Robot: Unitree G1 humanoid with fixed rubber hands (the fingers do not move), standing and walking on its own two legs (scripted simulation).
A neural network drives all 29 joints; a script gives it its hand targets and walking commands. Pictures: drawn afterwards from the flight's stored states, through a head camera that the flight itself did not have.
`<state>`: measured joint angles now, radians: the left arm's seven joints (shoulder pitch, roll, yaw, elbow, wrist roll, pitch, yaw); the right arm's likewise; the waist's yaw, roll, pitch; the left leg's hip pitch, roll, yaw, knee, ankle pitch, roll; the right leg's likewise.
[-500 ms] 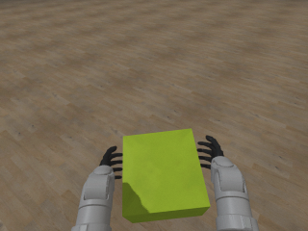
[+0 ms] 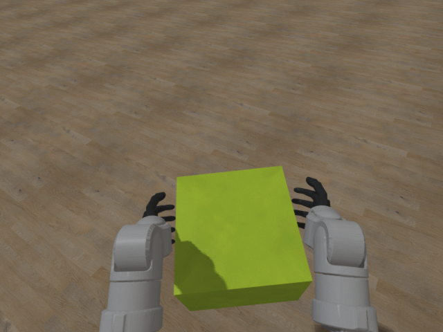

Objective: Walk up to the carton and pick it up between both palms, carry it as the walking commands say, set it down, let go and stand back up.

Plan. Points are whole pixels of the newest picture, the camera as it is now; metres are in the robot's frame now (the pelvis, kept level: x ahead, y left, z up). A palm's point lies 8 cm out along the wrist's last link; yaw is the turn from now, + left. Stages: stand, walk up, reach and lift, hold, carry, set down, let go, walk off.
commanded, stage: carry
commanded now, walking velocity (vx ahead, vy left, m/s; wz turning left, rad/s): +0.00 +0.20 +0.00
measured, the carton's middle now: (236, 237) +0.31 +0.00 +0.00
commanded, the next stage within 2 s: none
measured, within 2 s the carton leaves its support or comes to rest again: neither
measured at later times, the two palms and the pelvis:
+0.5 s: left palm (98, 256) +0.23 +0.22 +0.08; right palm (276, 249) +0.25 -0.07 +0.08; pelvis -0.05 +0.09 +0.00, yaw +0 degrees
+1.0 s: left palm (4, 297) +0.16 +0.33 +0.09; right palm (204, 295) +0.17 +0.04 +0.08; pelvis -0.12 +0.20 +0.01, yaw -1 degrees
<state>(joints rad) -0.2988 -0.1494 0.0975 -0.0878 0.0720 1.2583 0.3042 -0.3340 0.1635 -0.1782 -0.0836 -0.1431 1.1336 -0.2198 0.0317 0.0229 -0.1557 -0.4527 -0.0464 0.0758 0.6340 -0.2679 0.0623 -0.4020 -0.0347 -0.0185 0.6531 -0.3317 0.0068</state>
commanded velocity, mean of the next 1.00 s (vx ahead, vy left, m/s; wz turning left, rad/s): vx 0.00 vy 0.20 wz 0.00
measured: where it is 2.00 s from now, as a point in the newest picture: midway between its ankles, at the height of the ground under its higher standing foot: outside the picture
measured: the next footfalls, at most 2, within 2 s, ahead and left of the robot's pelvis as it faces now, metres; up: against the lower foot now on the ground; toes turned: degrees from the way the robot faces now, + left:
left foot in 0.20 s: +0.07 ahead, +0.17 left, +0.00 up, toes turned +4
right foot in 0.40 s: -0.01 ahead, -0.04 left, +0.00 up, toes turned -7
